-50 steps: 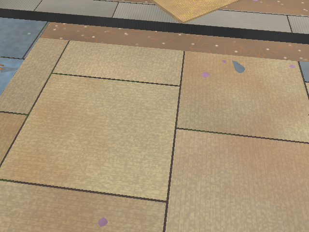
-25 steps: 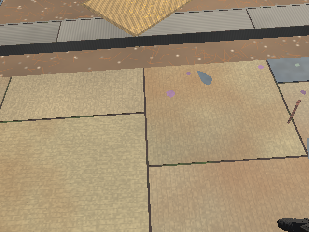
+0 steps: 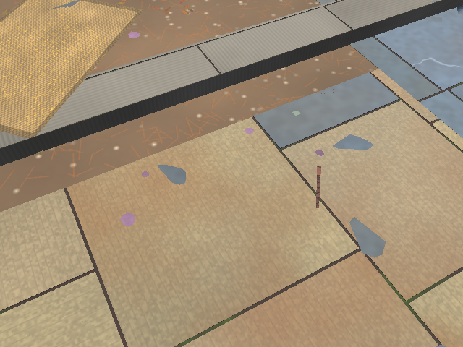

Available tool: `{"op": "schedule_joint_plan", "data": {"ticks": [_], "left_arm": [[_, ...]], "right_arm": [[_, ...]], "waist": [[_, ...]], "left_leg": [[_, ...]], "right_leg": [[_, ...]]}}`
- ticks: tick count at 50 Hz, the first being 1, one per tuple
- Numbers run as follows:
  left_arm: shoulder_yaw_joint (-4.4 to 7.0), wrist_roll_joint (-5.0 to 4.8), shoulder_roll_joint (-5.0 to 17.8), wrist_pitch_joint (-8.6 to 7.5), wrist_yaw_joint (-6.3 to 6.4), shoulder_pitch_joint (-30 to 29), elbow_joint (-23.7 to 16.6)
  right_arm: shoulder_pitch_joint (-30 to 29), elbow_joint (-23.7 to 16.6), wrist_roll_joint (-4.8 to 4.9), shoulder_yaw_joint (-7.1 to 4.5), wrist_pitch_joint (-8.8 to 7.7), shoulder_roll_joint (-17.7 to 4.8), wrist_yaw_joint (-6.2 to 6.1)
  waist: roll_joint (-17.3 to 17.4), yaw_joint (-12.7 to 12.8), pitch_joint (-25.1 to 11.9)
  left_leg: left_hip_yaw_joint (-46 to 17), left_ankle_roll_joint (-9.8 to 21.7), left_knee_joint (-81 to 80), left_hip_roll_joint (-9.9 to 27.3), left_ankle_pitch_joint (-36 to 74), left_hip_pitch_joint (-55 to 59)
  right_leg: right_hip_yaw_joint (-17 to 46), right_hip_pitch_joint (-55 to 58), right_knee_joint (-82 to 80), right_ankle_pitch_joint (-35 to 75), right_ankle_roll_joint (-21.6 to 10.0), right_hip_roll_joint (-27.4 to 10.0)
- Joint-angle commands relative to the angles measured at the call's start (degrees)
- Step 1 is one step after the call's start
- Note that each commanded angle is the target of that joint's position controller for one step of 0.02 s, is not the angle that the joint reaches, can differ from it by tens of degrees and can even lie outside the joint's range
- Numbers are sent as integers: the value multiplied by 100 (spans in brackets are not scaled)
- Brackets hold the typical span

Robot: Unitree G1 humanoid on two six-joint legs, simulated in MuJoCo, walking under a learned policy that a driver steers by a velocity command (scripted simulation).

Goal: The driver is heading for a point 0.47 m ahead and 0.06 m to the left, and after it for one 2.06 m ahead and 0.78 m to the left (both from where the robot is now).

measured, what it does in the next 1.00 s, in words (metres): walks ahead, turning left: right foot, then left foot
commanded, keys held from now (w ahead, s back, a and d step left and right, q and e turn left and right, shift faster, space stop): w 0.22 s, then w+q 0.78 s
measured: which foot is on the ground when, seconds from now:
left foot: down 0.00-0.20, up 0.22-0.72, down 0.74-1.00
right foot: up 0.00-0.16, down 0.18-0.76, up 0.78-1.00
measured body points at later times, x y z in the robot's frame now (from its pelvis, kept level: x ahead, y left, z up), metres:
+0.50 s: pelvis +0.28 -0.07 +0.00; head +0.30 -0.08 +0.45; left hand +0.35 +0.20 -0.11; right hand +0.41 -0.35 -0.11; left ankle +0.42 +0.11 -0.67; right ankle +0.23 -0.15 -0.74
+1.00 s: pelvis +0.56 +0.00 +0.00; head +0.60 +0.02 +0.45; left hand +0.68 +0.30 -0.09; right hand +0.71 -0.25 -0.11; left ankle +0.54 +0.07 -0.74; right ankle +0.71 -0.16 -0.68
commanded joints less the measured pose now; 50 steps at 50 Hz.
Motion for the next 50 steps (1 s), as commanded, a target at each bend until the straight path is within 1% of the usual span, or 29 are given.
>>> {"op": "schedule_joint_plan", "data": {"ticks": [1,4,6,7,8,9,10,11,12,13,14,15,17,19,22,27,31,34,35,36,37,38,39,40,41,42,44,46,50], "left_arm": [[-49,14,45,-120,-110,-519,-494],[-85,-6,3,-149,-186,-924,-663],[-40,20,131,-160,-216,-973,-734],[15,53,244,-159,-217,-823,-724],[117,84,420,-150,-203,-323,-604],[275,77,681,-133,-155,582,-318],[422,80,1112,-80,-52,1551,-107],[446,55,1632,-107,-33,1467,-91],[291,79,1061,-165,-53,1550,-179],[205,124,853,-228,-70,1291,-97],[157,107,717,-270,-68,948,-54],[107,133,530,-303,-78,639,-37],[64,197,342,-404,-78,355,-6],[86,194,375,-527,-66,295,134],[112,257,421,-581,11,404,340],[134,205,575,-557,98,549,561],[192,108,698,-395,135,891,820],[249,69,904,-238,213,767,826],[265,65,978,-184,249,712,807],[258,53,1004,-138,280,621,785],[207,74,928,-163,313,613,725],[-54,276,96,-312,203,1243,452],[-92,150,284,-561,105,895,406],[6,-84,637,-706,27,266,238],[-33,-83,587,-781,31,60,153],[-12,65,575,-789,75,-2,189],[54,184,626,-657,91,178,210],[21,222,465,-533,101,279,216],[-106,228,187,-486,102,-513,12]], "right_arm": [[-324,-356,44,-197,-54,-949,-38],[6,-160,140,-218,23,-1077,-2],[59,-69,211,-249,90,-1200,6],[35,-44,237,-268,118,-1291,-6],[-19,-19,254,-271,155,-1351,-25],[-18,-6,240,-215,179,-1252,-53],[11,-135,74,-78,148,-962,-73],[656,-330,-36,166,30,-249,12],[208,-196,187,46,-86,-799,67],[-353,-410,373,-18,-130,-979,93],[-504,-426,327,8,-141,-887,64],[-536,-384,213,-13,-112,-861,45],[-155,-229,217,-22,58,-725,54],[-111,-192,211,-3,204,-545,25],[-495,-311,178,-9,247,-471,1],[-1280,-563,136,83,173,-260,158],[-1807,-918,134,118,168,-244,303],[-1632,-1088,141,27,196,-430,390],[-1249,-1049,143,-55,222,-576,385],[-504,-900,157,-197,235,-821,347],[427,-706,163,-387,271,-1208,250],[624,-685,191,-528,275,-1859,164],[717,-847,160,-413,213,-1557,177],[567,-830,103,-319,172,-1217,174],[237,-872,130,-278,143,-1051,162],[-155,-941,146,-223,143,-873,153],[-505,-1123,53,-151,147,-693,109],[-519,-1142,78,-184,135,-797,55],[-288,-1069,140,-250,184,-1004,-76]], "waist": [[576,2,94],[554,-79,269],[625,53,273],[730,219,117],[780,576,-229],[691,1047,-738],[151,1414,-1420],[-1279,750,-2155],[-536,1166,-2429],[-411,1167,-1504],[-118,938,-1015],[-78,743,-699],[-216,425,-571],[-115,316,-346],[-17,399,-48],[55,710,218],[93,894,373],[-176,633,33],[-293,397,-254],[-253,-39,-657],[63,-511,-1158],[1619,26,-1720],[1243,-206,-2580],[877,-372,-1871],[481,-165,-1258],[198,104,-791],[406,445,-557],[439,546,-469],[615,287,-264]], "left_leg": [[-470,818,-659,1471,1688,-7],[-364,802,-628,1640,1821,318],[-299,758,-349,1776,2677,642],[-215,706,11,1790,3666,756],[-48,602,718,1710,4569,735],[176,439,1787,1495,4809,281],[238,200,3500,1251,2988,-1131],[-216,-121,5468,192,-1901,-3247],[-1251,-50,6127,270,-2125,-3714],[-1214,24,6188,484,-1680,-4114],[-1181,48,5803,741,-1144,-3986],[-1188,11,5460,895,-802,-3749],[-1307,-62,5236,1017,-361,-3131],[-1370,-169,5006,985,-82,-3159],[-1557,-270,4281,881,782,-3644],[-1086,-169,2655,701,2070,-3471],[-831,60,2089,603,1554,-3868],[-375,355,2017,211,650,-3311],[-214,486,2072,-15,357,-2762],[-161,671,1861,-247,440,-1723],[-743,942,1579,-85,717,-51],[-3736,2015,1416,1485,242,2200],[-5771,2489,427,2042,-362,2897],[-4911,2107,251,1869,-206,2500],[-4164,1880,247,1622,171,1654],[-3587,1716,192,1385,787,767],[-3096,1666,-57,1116,1554,-238],[-2757,1684,-182,1007,1995,-757],[-2180,1339,-168,566,1640,-1321]], "right_leg": [[-183,114,-846,709,-56,-11],[-344,290,-1448,468,-220,133],[-478,499,-1731,-37,-404,299],[-608,872,-1839,-293,-517,465],[-748,1661,-2053,-289,-658,667],[-834,3049,-2339,100,-825,880],[298,4899,-2103,425,-1110,69],[3365,6362,-2715,-641,-2089,-1413],[3848,6262,-3236,-997,-2075,-1637],[2838,5573,-3325,-476,-1816,-1448],[2083,4769,-3394,83,-1614,-1200],[1571,4111,-3560,464,-1502,-1004],[1018,3388,-4005,622,-1438,-846],[551,3071,-4323,846,-1446,-839],[-71,3155,-4504,1053,-1304,-749],[-892,3411,-4644,1111,-1015,-651],[-1102,4389,-4259,1705,-935,-947],[-1322,4804,-3361,4036,-739,-1020],[-1392,4806,-2730,4935,-657,-986],[-1509,4499,-1695,5176,-517,-841],[-1542,3419,-190,4063,-285,-604],[-1312,722,2042,-1060,140,452],[58,-202,2957,-2770,117,963],[339,-714,2945,-2324,-35,584],[272,-659,2439,-1831,-123,327],[198,-368,1876,-1576,-91,133],[194,345,1369,-1291,28,-26],[51,532,854,-1136,216,-25],[-101,842,-911,324,431,238]]}}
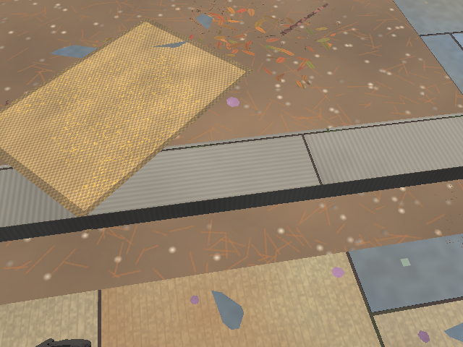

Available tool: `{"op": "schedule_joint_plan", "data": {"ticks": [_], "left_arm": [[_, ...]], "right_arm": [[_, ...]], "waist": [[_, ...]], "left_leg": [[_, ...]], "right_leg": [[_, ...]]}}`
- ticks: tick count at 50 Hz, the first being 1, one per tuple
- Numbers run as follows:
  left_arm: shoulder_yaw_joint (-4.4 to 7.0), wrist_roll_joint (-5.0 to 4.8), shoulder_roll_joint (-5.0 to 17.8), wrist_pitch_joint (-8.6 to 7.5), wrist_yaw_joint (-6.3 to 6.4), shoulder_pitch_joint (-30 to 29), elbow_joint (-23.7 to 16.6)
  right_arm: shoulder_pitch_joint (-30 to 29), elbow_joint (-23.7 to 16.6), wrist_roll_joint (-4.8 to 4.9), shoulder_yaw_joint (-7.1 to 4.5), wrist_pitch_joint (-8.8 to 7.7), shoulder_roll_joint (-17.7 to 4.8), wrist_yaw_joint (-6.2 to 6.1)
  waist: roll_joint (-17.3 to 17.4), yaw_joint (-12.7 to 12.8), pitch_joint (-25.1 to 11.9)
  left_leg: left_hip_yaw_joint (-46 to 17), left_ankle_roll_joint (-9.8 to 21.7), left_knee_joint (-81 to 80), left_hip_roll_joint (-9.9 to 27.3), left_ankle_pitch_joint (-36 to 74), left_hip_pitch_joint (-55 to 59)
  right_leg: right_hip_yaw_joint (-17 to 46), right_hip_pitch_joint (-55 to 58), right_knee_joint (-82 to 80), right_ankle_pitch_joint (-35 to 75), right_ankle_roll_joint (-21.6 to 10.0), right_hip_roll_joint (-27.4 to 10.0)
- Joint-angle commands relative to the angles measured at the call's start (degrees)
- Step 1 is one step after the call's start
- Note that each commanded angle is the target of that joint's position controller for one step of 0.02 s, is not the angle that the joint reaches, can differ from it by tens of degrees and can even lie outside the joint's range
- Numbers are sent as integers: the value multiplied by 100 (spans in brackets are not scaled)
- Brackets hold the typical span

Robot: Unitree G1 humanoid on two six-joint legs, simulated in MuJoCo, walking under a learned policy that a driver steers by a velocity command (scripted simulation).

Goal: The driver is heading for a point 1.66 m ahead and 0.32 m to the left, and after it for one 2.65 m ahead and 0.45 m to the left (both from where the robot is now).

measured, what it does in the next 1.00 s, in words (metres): walks ahead, turning left: right foot, then left foot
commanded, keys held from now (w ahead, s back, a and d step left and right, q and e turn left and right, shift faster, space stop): w+q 0.66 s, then w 0.34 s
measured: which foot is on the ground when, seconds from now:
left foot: down 0.00-0.20, up 0.22-0.68, down 0.70-1.00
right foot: up 0.00-0.18, down 0.20-0.70, up 0.72-1.00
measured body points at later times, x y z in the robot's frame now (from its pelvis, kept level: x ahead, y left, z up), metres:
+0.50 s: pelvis +0.27 -0.04 +0.00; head +0.30 -0.05 +0.45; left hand +0.22 +0.24 -0.11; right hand +0.50 -0.25 -0.11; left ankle +0.29 +0.10 -0.68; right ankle +0.26 -0.16 -0.75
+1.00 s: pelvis +0.50 +0.11 +0.00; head +0.52 +0.13 +0.45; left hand +0.47 +0.39 -0.13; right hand +0.67 -0.11 -0.12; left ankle +0.44 +0.14 -0.75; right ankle +0.66 +0.01 -0.68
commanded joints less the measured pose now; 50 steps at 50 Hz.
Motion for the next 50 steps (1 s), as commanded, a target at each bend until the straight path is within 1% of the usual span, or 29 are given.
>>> {"op": "schedule_joint_plan", "data": {"ticks": [1,3,5,7,9,10,11,12,13,14,15,16,17,19,21,27,31,33,34,35,36,37,38,39,40,42,44,46,50], "left_arm": [[21,-11,225,-36,-18,-334,-363],[31,-84,288,-74,-66,-655,-440],[80,-127,431,-119,-110,-773,-495],[154,-142,591,-173,-144,-671,-489],[252,-132,714,-232,-127,-68,-331],[146,414,695,-110,-84,636,-144],[267,515,1196,-82,-1,1460,-170],[430,389,1779,61,14,1601,-40],[310,233,1179,131,-12,1268,-137],[198,174,779,155,-18,1037,-173],[132,187,611,171,-15,858,-128],[94,162,531,160,10,880,-36],[90,149,531,131,7,929,37],[104,90,535,33,-38,1117,160],[127,61,582,-15,-55,1232,262],[156,63,637,7,-63,1416,489],[200,62,813,84,-16,1644,667],[220,52,963,150,10,1723,751],[210,34,1005,186,19,1796,796],[166,20,964,215,26,1785,778],[47,-5,630,209,-9,1877,534],[-23,77,261,202,-91,1979,213],[100,129,772,236,-67,1290,249],[56,12,637,195,-98,1100,191],[8,9,519,166,-109,1152,286],[-12,136,448,294,-130,1507,504],[-6,174,374,402,-176,1566,589],[-10,175,285,435,-216,1277,541],[-23,158,213,412,-234,366,308]], "right_arm": [[-152,-418,46,-277,-49,-1015,-115],[67,-352,56,-286,-7,-1038,-130],[206,-301,87,-282,27,-998,-139],[200,-304,75,-285,48,-972,-157],[62,-361,48,-259,70,-854,-156],[253,-320,-374,-274,18,-994,-57],[394,-493,-227,-195,-33,-609,-8],[846,-702,-205,-174,-22,-542,27],[682,-395,-314,-201,90,-881,-16],[235,-392,-311,-198,101,-880,52],[28,-432,-283,-177,111,-788,118],[-125,-473,-328,-174,150,-742,183],[-72,-431,-338,-156,205,-698,236],[-130,-438,-319,-136,265,-634,288],[-455,-546,-313,-98,287,-563,327],[-1410,-804,-278,60,263,-337,447],[-1814,-937,-322,86,262,-383,472],[-1628,-901,-373,46,260,-461,407],[-1165,-765,-415,5,222,-516,354],[-210,-435,-467,-78,162,-624,277],[635,-271,-515,-232,141,-1129,171],[556,-352,-328,-335,162,-1697,108],[595,-304,-176,-304,186,-1479,59],[310,-194,-175,-228,173,-1234,11],[78,-139,-183,-129,139,-913,-1],[-291,-102,-158,-9,52,-636,-4],[-185,28,-131,10,-63,-624,26],[-31,186,-108,-13,-116,-708,33],[276,450,-107,1,-141,-672,23]], "waist": [[555,10,-276],[631,-145,-290],[680,-160,-296],[790,-42,-300],[885,326,-435],[671,476,-686],[-402,798,-1433],[-2180,496,-1933],[-963,466,-1221],[-354,526,-697],[-281,442,-476],[-473,417,-310],[-656,377,-286],[-624,355,-351],[-545,382,-261],[-513,536,67],[-486,594,222],[-499,455,44],[-439,241,-258],[-157,-198,-802],[659,-497,-1553],[1735,-168,-1993],[715,-476,-1678],[580,-245,-915],[376,-10,-549],[472,369,-393],[453,435,-412],[430,396,-203],[410,158,133]], "left_leg": [[-831,812,-645,1049,1100,-496],[-1031,717,-553,1105,702,-423],[-1386,651,-286,1244,382,-114],[-1773,556,47,1397,224,186],[-1870,370,569,1274,367,171],[-1470,128,1560,755,745,-263],[-793,-92,3262,244,-94,-1078],[-136,-216,4440,-262,-2489,-2435],[-283,-156,5000,298,-2070,-2871],[-222,-167,4915,451,-1515,-2739],[-170,-216,4670,625,-1145,-2518],[-113,-270,4481,740,-1046,-2434],[-40,-326,4431,766,-954,-2304],[28,-379,4366,752,-786,-2326],[73,-439,4119,824,-539,-2621],[493,-430,2566,963,468,-2482],[963,-160,1723,813,151,-1973],[1190,76,1480,488,-363,-1475],[1214,234,1265,246,-479,-824],[1142,411,882,70,-263,443],[-515,794,587,1290,-1267,2173],[-3391,1377,-103,2829,-788,3073],[-3184,1324,-293,2685,-87,2808],[-2174,1208,-264,2474,780,2134],[-1581,984,-339,2148,1476,1503],[-863,744,-577,1740,2050,749],[-635,785,-774,1625,2319,587],[-508,799,-1032,1578,2103,548],[-324,706,-1231,1488,1936,847]], "right_leg": [[-284,717,-1244,1208,135,348],[-269,948,-1747,1593,139,518],[-109,1016,-2087,1476,62,556],[-4,1168,-2276,1086,-89,550],[-124,1963,-2570,839,-337,549],[-52,2912,-2328,58,-434,316],[1543,4218,-2672,-993,-779,-970],[4095,4947,-3554,-1639,-1399,-1925],[3767,4482,-3570,-2319,-1330,-1803],[2820,3825,-3613,-2023,-1163,-1484],[2032,3431,-3700,-1161,-1046,-1215],[1447,3221,-3762,-406,-1019,-1003],[1054,3120,-3794,151,-1012,-869],[625,3214,-3838,980,-1107,-862],[305,3353,-4005,1213,-1198,-951],[-771,3377,-4207,1430,-1072,-831],[-1184,3581,-3925,2016,-887,-933],[-1452,3840,-3133,3762,-817,-965],[-1580,3812,-2293,4591,-798,-943],[-1760,3343,-1055,4453,-691,-773],[-1831,1816,733,2433,-493,-526],[-1412,40,2296,-2066,-254,458],[-554,-353,2553,-1595,-315,315],[-518,-403,2335,-1034,-380,71],[-504,-93,1809,-785,-416,-93],[-493,630,1292,-639,-356,-196],[-596,777,1115,-509,-306,-119],[-645,494,817,-154,-247,-126],[-684,-70,-154,607,-169,-138]]}}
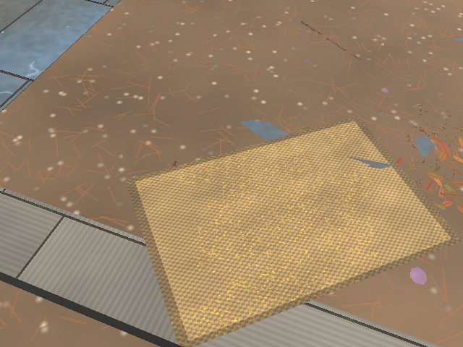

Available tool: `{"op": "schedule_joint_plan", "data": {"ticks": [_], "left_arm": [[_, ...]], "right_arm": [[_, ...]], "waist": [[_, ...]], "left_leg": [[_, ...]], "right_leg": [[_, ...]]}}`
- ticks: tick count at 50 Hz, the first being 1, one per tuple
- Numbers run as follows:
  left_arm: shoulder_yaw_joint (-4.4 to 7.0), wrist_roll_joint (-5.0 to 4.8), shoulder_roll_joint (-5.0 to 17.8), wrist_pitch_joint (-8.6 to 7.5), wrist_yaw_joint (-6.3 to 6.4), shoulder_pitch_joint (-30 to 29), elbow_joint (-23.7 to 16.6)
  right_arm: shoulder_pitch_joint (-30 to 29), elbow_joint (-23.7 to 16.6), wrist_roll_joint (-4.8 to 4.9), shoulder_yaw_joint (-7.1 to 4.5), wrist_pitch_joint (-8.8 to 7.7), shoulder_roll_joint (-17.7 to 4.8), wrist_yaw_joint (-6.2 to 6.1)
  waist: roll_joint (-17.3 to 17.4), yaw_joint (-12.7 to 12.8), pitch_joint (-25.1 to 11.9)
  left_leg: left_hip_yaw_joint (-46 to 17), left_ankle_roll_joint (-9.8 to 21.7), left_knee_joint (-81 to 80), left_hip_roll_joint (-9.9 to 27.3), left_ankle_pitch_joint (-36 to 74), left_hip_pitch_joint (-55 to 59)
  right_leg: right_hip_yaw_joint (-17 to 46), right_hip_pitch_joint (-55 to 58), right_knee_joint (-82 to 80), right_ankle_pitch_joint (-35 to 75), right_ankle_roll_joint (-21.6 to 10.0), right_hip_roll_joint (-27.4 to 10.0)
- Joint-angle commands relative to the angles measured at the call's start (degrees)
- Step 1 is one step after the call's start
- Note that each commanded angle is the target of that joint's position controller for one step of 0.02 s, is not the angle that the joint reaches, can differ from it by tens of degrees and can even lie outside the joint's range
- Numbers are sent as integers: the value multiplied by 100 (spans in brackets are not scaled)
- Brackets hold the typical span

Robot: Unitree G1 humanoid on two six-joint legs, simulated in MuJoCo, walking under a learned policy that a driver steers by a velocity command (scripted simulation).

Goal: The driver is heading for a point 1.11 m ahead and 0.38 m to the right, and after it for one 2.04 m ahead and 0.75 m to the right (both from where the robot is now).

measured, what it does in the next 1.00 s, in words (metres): climbs, turning right: right foot, then left foot 0.08 m higher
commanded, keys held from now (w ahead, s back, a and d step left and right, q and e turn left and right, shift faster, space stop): w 0.40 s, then w+e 0.60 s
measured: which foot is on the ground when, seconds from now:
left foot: down 0.00-0.24, up 0.26-0.66, down 0.68-1.00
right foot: up 0.00-0.10, down 0.12-0.70, up 0.72-1.00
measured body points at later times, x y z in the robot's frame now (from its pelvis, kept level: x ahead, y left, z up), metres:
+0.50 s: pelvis +0.28 -0.04 +0.00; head +0.31 -0.06 +0.44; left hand +0.24 +0.21 -0.14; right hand +0.42 -0.28 -0.13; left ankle +0.33 +0.07 -0.58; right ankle +0.20 -0.12 -0.75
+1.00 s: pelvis +0.57 -0.02 +0.08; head +0.57 -0.01 +0.53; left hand +0.82 +0.18 -0.02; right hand +0.51 -0.27 -0.06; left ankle +0.57 +0.06 -0.67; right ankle +0.58 -0.19 -0.56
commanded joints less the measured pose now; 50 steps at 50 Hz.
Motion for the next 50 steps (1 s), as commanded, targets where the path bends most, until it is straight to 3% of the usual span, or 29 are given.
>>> {"op": "schedule_joint_plan", "data": {"ticks": [1,6,8,10,11,12,13,14,15,16,17,19,21,25,27,28,30,32,33,34,35,36,37,38,39,40,42,44,50], "left_arm": [[49,-27,261,-50,2,-344,-349],[19,-15,254,-87,20,-1132,-627],[8,8,229,-137,27,-1498,-753],[-40,-53,40,-175,73,-882,-611],[41,-92,237,-221,132,-262,-425],[110,-63,320,-279,191,680,-116],[262,68,866,-295,290,1653,143],[419,91,1563,-244,274,1816,294],[426,-136,1261,-216,209,1952,384],[316,-104,863,-224,183,1388,389],[186,-67,363,-221,149,971,357],[58,-67,47,-266,158,866,515],[67,-145,152,-364,136,958,729],[18,-94,176,-495,191,1494,1086],[7,-128,225,-475,275,1603,1172],[2,-144,229,-433,301,1523,1106],[10,-237,298,-399,311,1313,995],[114,-251,741,-403,253,1475,1016],[187,-188,921,-383,252,1480,1004],[260,-230,993,-377,196,1140,908],[83,-406,365,-421,255,1177,698],[-69,-262,-445,-463,166,1469,521],[138,-315,141,-491,34,1530,631],[209,-428,232,-418,43,1190,416],[187,-386,106,-323,118,946,357],[255,-409,103,-251,188,804,201],[245,-534,-35,-143,206,758,-1],[241,-515,-38,-62,212,629,-84],[262,-431,57,78,81,-348,-533]], "right_arm": [[125,-137,-12,-188,-118,-792,-33],[655,170,-93,-156,-103,-761,-121],[1099,387,-148,-104,-51,-647,-193],[756,433,-226,-112,-15,-807,-268],[727,465,-211,-147,-15,-921,-265],[478,471,-72,-177,-33,-1020,-249],[245,232,47,-101,-147,-790,-201],[808,92,129,51,-202,36,-164],[344,153,-24,-79,-157,-524,-256],[106,45,-26,-71,-165,-376,-239],[-54,-5,-62,-78,-141,-406,-188],[-252,-163,-153,-77,54,-249,-63],[-625,-466,-189,5,156,10,25],[-1807,-1276,-209,183,195,244,-60],[-2417,-1752,-231,265,145,169,-31],[-2466,-1800,-213,316,130,157,23],[-2223,-1724,-121,383,154,366,98],[-1477,-1474,-127,233,177,56,-6],[-605,-1267,-61,127,145,-134,-82],[298,-1043,-31,24,88,-340,-146],[476,-1220,140,-358,-55,-1373,-166],[450,-1060,-7,-361,-113,-1580,-143],[-105,-1206,-90,-184,-165,-967,-194],[-547,-1104,41,-71,-193,-565,-153],[-713,-822,97,-7,-221,-203,-89],[-736,-595,5,14,-296,-24,-11],[-659,-222,-52,45,-390,350,49],[-543,-19,14,-50,-419,236,-41],[-393,51,-82,-258,-383,-432,-266]], "waist": [[636,-50,46],[488,-267,299],[241,-454,263],[657,-34,-112],[734,228,-471],[784,763,-791],[426,1108,-1445],[-1178,583,-1744],[69,903,-1512],[-76,564,-678],[22,402,-247],[-168,129,178],[-221,-53,377],[-388,16,531],[-85,-1,544],[131,11,403],[71,-71,-12],[-323,-349,-662],[-568,-725,-1191],[-540,-1233,-1624],[-62,-1296,-2565],[1945,-720,-3297],[1287,-570,-2617],[879,-282,-1478],[400,-139,-795],[379,7,-323],[566,232,-152],[554,223,-43],[458,93,40]], "left_leg": [[-807,614,-592,1499,2069,90],[-920,671,-367,1822,2830,992],[-947,626,86,1764,4068,1910],[-618,351,963,1622,6174,1687],[-641,267,1741,1527,6812,1478],[-538,148,2774,1416,6229,716],[-462,-19,4273,1111,3616,-914],[-144,-294,6317,61,-2000,-3070],[-819,-228,6824,217,-1615,-3469],[-670,-220,6989,461,-1327,-3874],[-426,-206,6994,628,-1179,-3956],[-204,-245,7449,696,-1138,-4130],[79,-274,7392,860,-1030,-4439],[426,-314,8153,1053,-1384,-5990],[379,-335,7138,1268,-1332,-6172],[581,-381,6179,1212,-927,-5445],[742,-285,4625,853,-104,-3229],[957,-158,4400,327,-605,-2325],[730,-70,4079,171,-878,-1663],[300,55,3194,367,-451,-764],[-1988,393,2200,1886,-971,1132],[-4950,879,537,3050,-893,1895],[-5414,959,183,3134,-989,1146],[-4180,747,260,3116,-1196,140],[-3040,549,293,2904,-1121,-800],[-2269,386,152,2588,-674,-1258],[-1033,121,-56,2118,-87,-1273],[-266,113,-313,1934,410,-991],[473,166,-674,2113,1060,-431]], "right_leg": [[-135,-219,-447,461,43,64],[-204,-839,-813,376,-189,167],[-437,-1214,-772,-268,-353,435],[-595,155,-1609,-716,-558,900],[-598,1177,-2139,-643,-662,1135],[-431,2747,-3138,388,-799,982],[651,4732,-3059,786,-1060,-164],[2916,6083,-2772,3807,-1889,-1971],[2829,5481,-2935,3561,-2038,-1697],[2131,4805,-3175,2723,-1912,-1446],[1747,4164,-3495,1946,-1660,-1126],[1238,3336,-3946,1402,-1410,-770],[904,2809,-4321,1274,-1322,-532],[992,2918,-4658,1442,-1525,-457],[999,2991,-4933,1326,-1414,-380],[830,2753,-5161,1714,-1443,-213],[577,2221,-5442,3229,-1342,-178],[400,3165,-4244,6613,-1177,-297],[475,3577,-3124,7507,-1032,-374],[441,3487,-1696,6883,-801,-303],[869,1996,-143,4759,-621,60],[1078,632,1923,-1121,-445,1279],[1632,9,3472,-1171,-323,1172],[1112,-386,3903,-1017,-337,852],[722,-405,4224,-565,-365,547],[717,-343,4180,-332,-421,374],[850,-181,3524,-83,-611,221],[802,-234,2658,-37,-595,193],[635,-886,1102,578,-272,-18]]}}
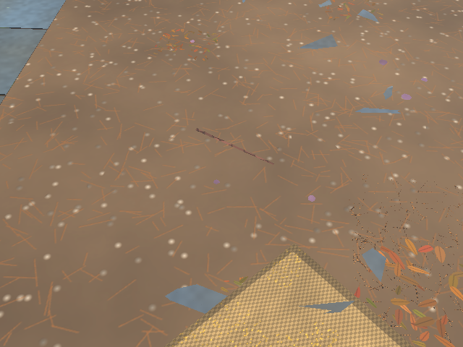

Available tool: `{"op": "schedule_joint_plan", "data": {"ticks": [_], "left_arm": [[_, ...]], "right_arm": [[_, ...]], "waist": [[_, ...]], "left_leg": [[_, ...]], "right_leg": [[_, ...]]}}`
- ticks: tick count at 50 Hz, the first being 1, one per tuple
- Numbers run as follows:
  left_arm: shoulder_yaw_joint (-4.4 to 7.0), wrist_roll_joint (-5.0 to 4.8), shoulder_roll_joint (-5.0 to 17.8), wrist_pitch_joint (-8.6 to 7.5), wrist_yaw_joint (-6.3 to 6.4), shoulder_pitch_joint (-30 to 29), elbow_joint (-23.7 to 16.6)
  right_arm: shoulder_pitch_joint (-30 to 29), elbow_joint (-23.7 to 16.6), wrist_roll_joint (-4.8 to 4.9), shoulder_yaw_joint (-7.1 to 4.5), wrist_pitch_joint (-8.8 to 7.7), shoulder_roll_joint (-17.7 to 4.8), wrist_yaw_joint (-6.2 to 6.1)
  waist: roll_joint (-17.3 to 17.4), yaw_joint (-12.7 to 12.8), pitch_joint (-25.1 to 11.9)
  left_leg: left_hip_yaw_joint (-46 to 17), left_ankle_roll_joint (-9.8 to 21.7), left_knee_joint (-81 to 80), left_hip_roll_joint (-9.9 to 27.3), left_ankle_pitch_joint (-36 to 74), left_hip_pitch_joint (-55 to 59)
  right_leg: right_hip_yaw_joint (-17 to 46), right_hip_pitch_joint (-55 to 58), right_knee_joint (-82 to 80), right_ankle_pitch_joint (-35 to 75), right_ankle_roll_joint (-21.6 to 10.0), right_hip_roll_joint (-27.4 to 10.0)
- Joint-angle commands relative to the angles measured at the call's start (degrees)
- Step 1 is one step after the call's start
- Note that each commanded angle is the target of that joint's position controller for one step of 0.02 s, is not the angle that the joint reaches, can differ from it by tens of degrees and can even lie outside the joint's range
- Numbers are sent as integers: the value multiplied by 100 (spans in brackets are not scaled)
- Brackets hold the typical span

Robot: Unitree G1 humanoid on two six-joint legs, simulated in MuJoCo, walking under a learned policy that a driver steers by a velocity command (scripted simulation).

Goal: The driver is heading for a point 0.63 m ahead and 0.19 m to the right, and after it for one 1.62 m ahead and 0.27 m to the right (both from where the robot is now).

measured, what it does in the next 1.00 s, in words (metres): walks ahead, turning right: right foot, then left foot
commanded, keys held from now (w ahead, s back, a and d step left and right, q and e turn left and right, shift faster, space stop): w+e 0.74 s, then e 0.04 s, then no key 0.16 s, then q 0.06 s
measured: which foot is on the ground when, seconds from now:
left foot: down 0.00-0.32, up 0.34-0.76, down 0.78-1.00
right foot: up 0.00-0.28, down 0.30-0.78, up 0.80-1.00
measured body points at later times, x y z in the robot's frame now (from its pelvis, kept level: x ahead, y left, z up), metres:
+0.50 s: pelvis +0.27 -0.08 +0.00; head +0.30 -0.09 +0.45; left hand +0.42 +0.17 -0.12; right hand +0.36 -0.38 -0.10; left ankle +0.32 +0.11 -0.65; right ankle +0.27 -0.14 -0.74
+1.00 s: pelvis +0.52 -0.10 +0.00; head +0.56 -0.11 +0.44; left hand +0.80 +0.05 -0.11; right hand +0.49 -0.39 -0.11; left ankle +0.62 -0.03 -0.74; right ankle +0.46 -0.22 -0.68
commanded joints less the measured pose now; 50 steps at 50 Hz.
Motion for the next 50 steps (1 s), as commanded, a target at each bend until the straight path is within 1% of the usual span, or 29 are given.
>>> {"op": "schedule_joint_plan", "data": {"ticks": [1,4,7,9,12,14,15,16,17,18,19,20,21,22,26,30,32,35,37,38,39,40,41,42,43,44,45,47,50], "left_arm": [[-40,23,16,41,-73,-11,-304],[-83,33,-11,-15,-150,-657,-521],[-124,17,-77,-67,-229,-1172,-713],[-129,11,-88,-88,-294,-1344,-811],[5,8,133,-76,-332,-976,-829],[271,-28,592,-46,-298,266,-547],[480,-6,951,-8,-194,1202,-286],[577,32,1429,19,-67,1488,-145],[520,137,1549,-125,-124,1313,-375],[365,154,1026,-219,-172,1329,-342],[293,111,771,-298,-177,1070,-322],[242,73,615,-349,-176,678,-380],[182,88,444,-378,-154,460,-439],[140,129,378,-391,-121,429,-487],[209,115,711,-402,40,743,-472],[244,77,821,-301,125,1075,-444],[254,48,854,-277,128,1295,-387],[248,28,783,-228,175,1414,-356],[264,59,779,-192,198,1249,-427],[218,74,631,-182,196,1153,-503],[107,158,328,-189,191,1070,-678],[3,71,-53,-226,219,2009,-775],[50,39,509,-235,226,2293,-663],[137,41,816,-172,231,1787,-647],[147,119,869,-115,245,1313,-725],[146,186,784,-85,251,1015,-816],[138,175,656,-39,231,986,-839],[16,135,242,34,215,1117,-813],[-116,267,-12,38,218,991,-773]], "right_arm": [[-483,-439,-15,-168,-79,-782,-114],[-235,-430,27,-250,-31,-991,-138],[88,-351,97,-306,65,-1049,-99],[133,-325,136,-331,142,-1114,-68],[-3,-349,228,-391,239,-1389,-60],[-305,-430,322,-448,320,-1595,-83],[-369,-472,335,-430,302,-1539,-97],[-315,-693,80,-251,220,-788,-88],[-277,-1048,138,-129,-33,-615,-54],[-1021,-1214,355,-218,-215,-985,9],[-1166,-1287,417,-196,-311,-988,26],[-1054,-1169,293,-207,-335,-978,-19],[-953,-1131,182,-262,-294,-1077,-35],[-869,-1140,145,-290,-220,-1110,-11],[-1356,-1389,24,-197,-47,-787,0],[-2310,-1623,61,-58,-70,-556,82],[-2564,-1719,145,-76,-98,-661,136],[-2611,-1796,177,-165,-174,-909,209],[-2164,-1711,182,-253,-230,-1040,216],[-1650,-1603,100,-341,-254,-1185,179],[-899,-1567,-65,-418,-277,-1477,139],[-414,-1444,-216,-486,-215,-1883,136],[-353,-1435,-26,-420,-170,-1511,178],[-679,-1562,17,-289,-99,-1044,144],[-966,-1588,0,-191,-21,-819,134],[-1128,-1525,-2,-135,23,-706,145],[-1210,-1452,-16,-96,35,-654,150],[-1347,-1305,-38,-102,34,-718,162],[-1572,-1135,33,-120,85,-898,171]], "waist": [[437,255,414],[400,-55,535],[387,-294,662],[485,-307,708],[930,89,330],[1104,848,-282],[883,1316,-706],[-399,1018,-868],[-681,682,-1766],[-24,968,-1416],[-31,781,-735],[255,485,-434],[238,320,-292],[212,198,-285],[161,224,-45],[-190,618,70],[-289,738,50],[-378,673,29],[-551,383,-51],[-507,99,-305],[-74,-235,-1099],[1812,139,-1963],[1980,127,-2201],[1358,-2,-1471],[838,25,-1008],[660,112,-656],[698,271,-482],[933,471,-412],[1017,564,-766]], "left_leg": [[-921,477,-1161,1564,1173,-18],[-663,505,-1218,1713,1274,466],[-417,510,-1038,1806,1592,1210],[-191,469,-798,1808,2294,1467],[71,351,115,1787,5230,1585],[152,194,1693,1688,6007,1305],[166,-39,3047,1479,4940,355],[-22,-322,4945,871,-1,-1893],[-1391,-499,6360,-160,-2219,-3394],[-2058,-409,6501,154,-1715,-4016],[-2030,-292,6088,389,-1110,-4089],[-2035,-303,5652,617,-745,-3754],[-2056,-370,5286,750,-562,-3428],[-2070,-424,5104,818,-419,-3138],[-1835,-740,3825,736,95,-3121],[-1688,-767,1825,283,1533,-2507],[-1747,-748,1426,152,1748,-2319],[-1966,-575,971,111,1419,-2197],[-1903,-376,782,75,1020,-1658],[-1844,-202,576,107,1155,-873],[-2502,152,889,949,1845,569],[-4936,1247,680,2444,2593,2544],[-5999,1525,441,2750,2077,2607],[-5021,1326,436,2452,2317,1978],[-4053,1132,486,2133,2950,1226],[-3489,1055,447,1850,3579,572],[-3077,961,329,1625,3816,86],[-2573,926,58,1394,4088,-494],[-2193,967,-17,1209,4539,-901]], "right_leg": [[94,-341,-947,378,172,-260],[-247,-398,-1909,544,168,-276],[-523,-591,-2647,398,52,-199],[-803,-405,-3000,158,-51,-63],[-1280,691,-3197,-387,-338,499],[-1318,2234,-3617,-493,-690,877],[-940,3834,-4088,-89,-914,909],[1086,5462,-4022,-29,-1377,-317],[4357,6393,-5015,-1147,-2406,-1391],[3970,6175,-5496,-1023,-2077,-1330],[3022,5406,-5496,-495,-1863,-1106],[2351,4633,-5470,137,-1639,-797],[1919,4081,-5494,700,-1544,-601],[1728,3722,-5582,962,-1512,-498],[1280,2941,-5699,1517,-1457,-269],[945,2490,-5527,839,-1056,145],[1207,2632,-5399,495,-998,8],[1757,3165,-4892,122,-881,-227],[1954,3242,-4441,367,-749,-230],[1779,3139,-3754,996,-535,108],[1384,2517,-2245,555,-256,475],[689,583,-201,-2553,228,1335],[880,-23,839,-3047,378,1012],[837,-245,1208,-2667,502,831],[600,-130,1094,-2333,563,651],[515,6,792,-2196,569,521],[472,293,384,-2156,539,375],[204,839,-603,-1993,552,361],[-39,1976,-2266,-1130,585,341]]}}
Velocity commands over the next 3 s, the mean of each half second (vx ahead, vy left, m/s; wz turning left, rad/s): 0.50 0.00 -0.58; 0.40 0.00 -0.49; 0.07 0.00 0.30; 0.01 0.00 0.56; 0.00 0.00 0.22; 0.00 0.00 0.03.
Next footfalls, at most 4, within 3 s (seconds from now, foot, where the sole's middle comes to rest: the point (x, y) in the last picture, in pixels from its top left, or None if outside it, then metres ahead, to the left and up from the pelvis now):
0.30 right None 0.31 -0.15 -0.78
0.78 left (241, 310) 0.65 -0.05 -0.78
1.14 right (322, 336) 0.56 -0.28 -0.78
1.46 left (233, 312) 0.65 -0.02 -0.78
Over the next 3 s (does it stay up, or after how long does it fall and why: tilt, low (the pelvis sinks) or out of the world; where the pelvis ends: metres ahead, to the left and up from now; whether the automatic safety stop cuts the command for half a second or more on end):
stays up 0.56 -0.08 -0.01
